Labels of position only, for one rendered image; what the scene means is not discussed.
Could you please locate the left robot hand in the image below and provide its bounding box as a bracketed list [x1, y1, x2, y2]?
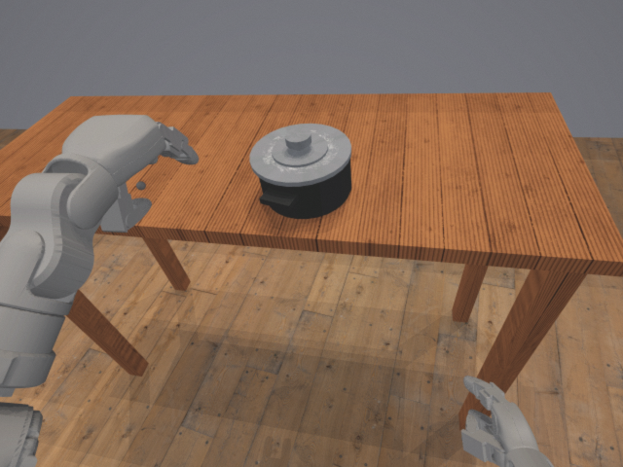
[62, 115, 199, 233]

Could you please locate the pot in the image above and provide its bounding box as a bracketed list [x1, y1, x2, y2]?
[259, 160, 351, 219]

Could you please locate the knob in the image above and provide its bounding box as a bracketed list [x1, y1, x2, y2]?
[285, 128, 312, 150]

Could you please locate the right robot hand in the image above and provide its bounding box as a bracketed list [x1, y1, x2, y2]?
[461, 376, 539, 467]

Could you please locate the left robot forearm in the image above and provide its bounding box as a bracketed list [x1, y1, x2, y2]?
[0, 153, 119, 397]

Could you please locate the table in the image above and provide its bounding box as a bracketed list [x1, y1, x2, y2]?
[0, 92, 623, 431]

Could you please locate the left robot upper arm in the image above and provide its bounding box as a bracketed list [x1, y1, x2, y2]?
[0, 402, 43, 467]

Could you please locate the right robot forearm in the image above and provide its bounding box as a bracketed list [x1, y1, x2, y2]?
[504, 448, 554, 467]

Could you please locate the lid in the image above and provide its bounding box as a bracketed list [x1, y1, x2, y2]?
[249, 124, 351, 187]

